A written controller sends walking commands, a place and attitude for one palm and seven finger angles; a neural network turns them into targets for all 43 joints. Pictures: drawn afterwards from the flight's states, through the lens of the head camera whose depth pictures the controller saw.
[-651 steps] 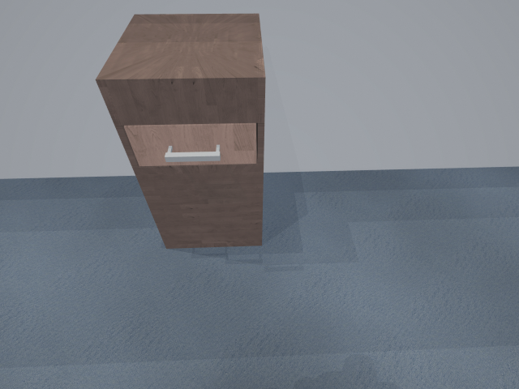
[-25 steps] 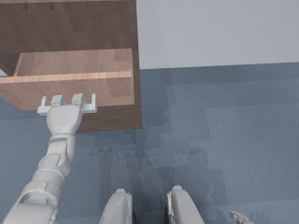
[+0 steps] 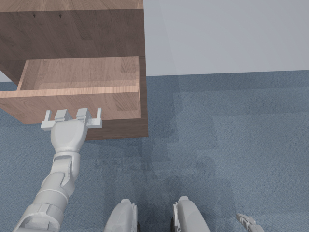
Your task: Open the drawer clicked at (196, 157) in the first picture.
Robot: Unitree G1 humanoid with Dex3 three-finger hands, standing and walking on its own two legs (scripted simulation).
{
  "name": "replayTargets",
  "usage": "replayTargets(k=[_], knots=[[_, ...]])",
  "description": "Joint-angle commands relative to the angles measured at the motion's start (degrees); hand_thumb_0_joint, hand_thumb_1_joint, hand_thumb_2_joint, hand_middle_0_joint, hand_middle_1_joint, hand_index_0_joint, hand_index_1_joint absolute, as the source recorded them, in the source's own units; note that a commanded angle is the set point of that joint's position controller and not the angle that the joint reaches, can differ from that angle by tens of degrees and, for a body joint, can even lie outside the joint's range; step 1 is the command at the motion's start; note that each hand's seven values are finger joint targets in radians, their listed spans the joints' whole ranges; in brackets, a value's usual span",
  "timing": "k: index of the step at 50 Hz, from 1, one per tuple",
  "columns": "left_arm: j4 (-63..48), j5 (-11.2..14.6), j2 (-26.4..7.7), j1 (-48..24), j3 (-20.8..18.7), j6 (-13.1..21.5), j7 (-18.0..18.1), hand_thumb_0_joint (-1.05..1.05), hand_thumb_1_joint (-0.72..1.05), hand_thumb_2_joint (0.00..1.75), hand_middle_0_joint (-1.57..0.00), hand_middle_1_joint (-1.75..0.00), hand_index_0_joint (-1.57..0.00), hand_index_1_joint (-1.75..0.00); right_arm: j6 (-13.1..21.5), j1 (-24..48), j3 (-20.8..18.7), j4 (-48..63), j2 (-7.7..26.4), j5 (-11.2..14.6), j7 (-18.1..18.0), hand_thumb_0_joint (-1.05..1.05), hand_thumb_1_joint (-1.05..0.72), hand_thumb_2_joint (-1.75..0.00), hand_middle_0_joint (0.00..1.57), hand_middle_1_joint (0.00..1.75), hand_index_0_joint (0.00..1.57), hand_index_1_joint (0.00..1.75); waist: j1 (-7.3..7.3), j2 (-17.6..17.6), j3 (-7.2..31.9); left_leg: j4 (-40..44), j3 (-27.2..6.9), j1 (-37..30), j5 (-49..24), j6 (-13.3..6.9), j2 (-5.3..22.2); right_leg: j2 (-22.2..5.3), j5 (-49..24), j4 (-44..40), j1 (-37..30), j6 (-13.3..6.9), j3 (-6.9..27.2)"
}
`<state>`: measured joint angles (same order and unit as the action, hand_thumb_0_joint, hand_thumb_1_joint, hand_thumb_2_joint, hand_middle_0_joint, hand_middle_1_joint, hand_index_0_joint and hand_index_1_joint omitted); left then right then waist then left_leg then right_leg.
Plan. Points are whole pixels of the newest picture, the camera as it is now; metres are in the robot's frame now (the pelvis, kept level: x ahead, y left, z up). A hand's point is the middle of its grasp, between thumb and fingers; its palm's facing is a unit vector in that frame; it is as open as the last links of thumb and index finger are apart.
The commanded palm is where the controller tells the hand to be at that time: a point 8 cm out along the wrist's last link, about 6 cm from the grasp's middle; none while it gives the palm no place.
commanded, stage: pull the drawer open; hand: left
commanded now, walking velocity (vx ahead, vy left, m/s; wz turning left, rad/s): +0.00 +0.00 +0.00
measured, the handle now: (73, 118) +0.43 +0.25 -0.05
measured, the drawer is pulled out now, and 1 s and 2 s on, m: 0.12 0.16 0.21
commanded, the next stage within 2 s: none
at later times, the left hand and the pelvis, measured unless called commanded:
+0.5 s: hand (77, 147) +0.34 +0.23 -0.07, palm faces -0.04 -0.04 -1.00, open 5.7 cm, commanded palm +0.31 +0.23 -0.03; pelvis +0.00 +0.00 +0.00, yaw +0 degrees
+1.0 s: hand (76, 153) +0.33 +0.22 -0.07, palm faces -0.03 -0.05 -1.00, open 5.7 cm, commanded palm +0.29 +0.23 -0.03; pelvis +0.00 +0.00 +0.00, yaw +0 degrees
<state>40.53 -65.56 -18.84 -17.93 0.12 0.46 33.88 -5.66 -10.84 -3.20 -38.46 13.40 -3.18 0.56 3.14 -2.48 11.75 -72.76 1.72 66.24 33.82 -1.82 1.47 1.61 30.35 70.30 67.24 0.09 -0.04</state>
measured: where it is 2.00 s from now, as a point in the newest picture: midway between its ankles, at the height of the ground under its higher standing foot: outside the picture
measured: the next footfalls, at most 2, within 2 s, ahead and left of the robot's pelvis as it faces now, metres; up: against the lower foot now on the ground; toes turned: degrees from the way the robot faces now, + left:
none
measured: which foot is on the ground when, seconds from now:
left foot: down 0.00-1.00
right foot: down 0.00-1.00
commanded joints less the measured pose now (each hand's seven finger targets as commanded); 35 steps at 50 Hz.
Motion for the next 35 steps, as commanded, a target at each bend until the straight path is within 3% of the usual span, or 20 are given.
replayTargets(k=[1, 9, 13, 14, 15, 18, 20, 22, 23, 26, 28, 29, 33, 35], knots=[[-9.14, 0.70, -8.64, -2.05, -3.18, -0.40, 2.69, 0.00, 0.90, 0.90, -0.40, -1.35, -0.40, -1.35, 1.14, -4.36, -2.92, 4.66, 8.19, -0.23, -0.57, 0.00, -0.90, -0.90, 0.20, 0.30, 0.20, 0.30, -2.33, 0.43, 25.04, 8.01, -2.28, -20.42, -31.80, 0.61, -1.03, 1.13, -26.68, -6.68, -15.53, -2.83, -2.20], [-9.81, 0.43, -9.44, -1.05, -4.07, -0.12, 3.03, 0.00, 0.90, 0.90, -0.40, -1.35, -0.40, -1.35, 1.59, -3.18, -2.67, 4.82, 8.20, -0.48, -0.75, 0.00, -0.90, -0.90, 0.20, 0.30, 0.20, 0.30, -2.86, -0.63, 24.19, 8.00, -1.99, -18.81, -29.32, 0.54, -1.50, 1.04, -25.45, -6.45, -15.56, -3.10, -2.01], [-9.34, 0.46, -9.27, 0.10, -3.90, -0.48, 3.18, 0.00, 0.90, 0.90, -0.40, -1.35, -0.40, -1.35, 1.61, -2.96, -2.63, 5.07, 8.02, -0.25, -0.83, 0.00, -0.90, -0.90, 0.20, 0.30, 0.20, 0.30, -2.92, 0.67, 23.99, 7.91, -1.47, -17.85, -27.33, 0.35, -1.86, 1.11, -25.26, -6.82, -16.40, -2.97, -1.67], [-9.91, 0.35, -10.47, -0.60, -4.85, -0.48, 3.13, 0.00, 0.90, 0.90, -0.40, -1.35, -0.40, -1.35, 1.59, -2.80, -2.60, 4.98, 8.25, -0.39, -0.87, 0.00, -0.90, -0.90, 0.20, 0.30, 0.20, 0.30, -3.21, 0.14, 24.36, 7.97, -1.88, -18.01, -28.08, 0.47, -1.77, 1.05, -25.28, -6.42, -16.33, -3.12, -1.79], [-10.48, -0.09, -9.42, 0.25, -3.87, -0.48, 3.15, 0.00, 0.90, 0.90, -0.40, -1.35, -0.40, -1.35, 1.51, -2.73, -2.63, 5.33, 8.05, -0.24, -0.85, 0.00, -0.90, -0.90, 0.20, 0.30, 0.20, 0.30, -3.51, -0.92, 24.94, 8.05, -1.88, -18.96, -28.79, 0.59, -1.73, 1.03, -25.03, -6.17, -15.71, -3.12, -1.92], [-10.29, 0.35, -7.75, 1.65, -2.71, -0.86, 3.07, 0.00, 0.90, 0.90, -0.40, -1.35, -0.40, -1.35, 1.62, -2.58, -2.78, 5.49, 7.93, -0.14, -0.77, 0.00, -0.90, -0.90, 0.20, 0.30, 0.20, 0.30, -2.89, 0.56, 23.62, 8.15, -1.63, -18.97, -28.30, 0.44, -1.69, 1.12, -25.00, -6.99, -15.72, -3.01, -2.03], [-10.82, 0.39, -9.57, 1.34, -4.12, -0.75, 2.79, 0.00, 0.90, 0.90, -0.40, -1.35, -0.40, -1.35, 1.56, -2.54, -2.64, 5.45, 8.02, -0.13, -0.94, 0.00, -0.90, -0.90, 0.20, 0.30, 0.20, 0.30, -3.34, 1.25, 24.86, 7.88, -1.62, -18.22, -28.38, 0.41, -1.78, 1.02, -25.94, -6.40, -16.78, -2.95, -1.71], [-11.80, 0.66, -8.67, 3.26, -3.56, -0.63, 2.62, 0.00, 0.90, 0.90, -0.40, -1.35, -0.40, -1.35, 1.71, -2.39, -2.73, 5.74, 7.77, -0.08, -1.02, 0.00, -0.90, -0.90, 0.20, 0.30, 0.20, 0.30, -3.37, 0.77, 25.31, 7.87, -1.25, -18.64, -28.57, 0.36, -1.88, 0.99, -27.04, -6.79, -17.59, -2.91, -1.52], [-10.75, 0.85, -9.11, 4.61, -4.19, -0.81, 2.55, 0.00, 0.90, 0.90, -0.40, -1.35, -0.40, -1.35, 1.67, -2.27, -2.60, 5.72, 7.79, -0.04, -1.09, 0.00, -0.90, -0.90, 0.20, 0.30, 0.20, 0.30, -3.49, 2.20, 24.04, 7.90, -1.06, -17.48, -27.55, 0.32, -2.05, 1.01, -27.03, -7.05, -18.16, -2.87, -1.31], [-10.95, 0.82, -9.81, 4.54, -4.72, -0.52, 2.35, 0.00, 0.90, 0.90, -0.40, -1.35, -0.40, -1.35, 1.83, -1.91, -2.46, 5.83, 7.86, -0.04, -1.19, 0.00, -0.90, -0.90, 0.20, 0.30, 0.20, 0.30, -3.71, 1.23, 23.07, 7.88, -1.06, -16.62, -26.40, 0.36, -2.12, 0.97, -25.79, -6.83, -17.47, -2.93, -1.21], [-11.29, 0.82, -8.72, 3.77, -3.79, -0.40, 2.50, 0.00, 0.90, 0.90, -0.40, -1.35, -0.40, -1.35, 2.13, -1.99, -2.52, 5.80, 7.80, -0.01, -1.30, 0.00, -0.90, -0.90, 0.20, 0.30, 0.20, 0.30, -3.11, 1.60, 22.71, 7.80, -1.04, -16.37, -25.73, 0.23, -2.08, 0.99, -25.32, -7.05, -16.98, -2.81, -1.26], [-11.45, 1.00, -10.21, 4.13, -5.23, -0.35, 2.49, 0.00, 0.90, 0.90, -0.40, -1.35, -0.40, -1.35, 2.12, -1.76, -2.44, 5.68, 8.02, -0.10, -1.20, 0.00, -0.90, -0.90, 0.20, 0.30, 0.20, 0.30, -3.95, 0.46, 23.04, 7.97, -1.18, -16.30, -26.06, 0.36, -2.18, 0.94, -25.04, -6.69, -17.22, -3.05, -1.29], [-12.89, 0.63, -8.37, 6.49, -3.95, -0.38, 2.97, 0.00, 0.90, 0.90, -0.40, -1.35, -0.40, -1.35, 2.15, -1.61, -2.67, 6.24, 7.68, -0.04, -1.10, 0.00, -0.90, -0.90, 0.20, 0.30, 0.20, 0.30, -3.86, 0.67, 23.83, 7.87, -1.10, -17.71, -26.85, 0.39, -2.06, 1.03, -25.36, -6.72, -16.85, -3.01, -1.40], [-13.68, 0.69, -9.39, 7.56, -5.01, -0.52, 3.04, 0.00, 0.90, 0.90, -0.40, -1.35, -0.40, -1.35, 2.03, -1.55, -2.58, 6.36, 7.75, -0.01, -0.97, 0.00, -0.90, -0.90, 0.20, 0.30, 0.20, 0.30, -4.37, 0.92, 24.41, 7.75, -1.28, -17.72, -28.21, 0.45, -1.98, 1.00, -26.57, -6.23, -17.44, -3.07, -1.44]])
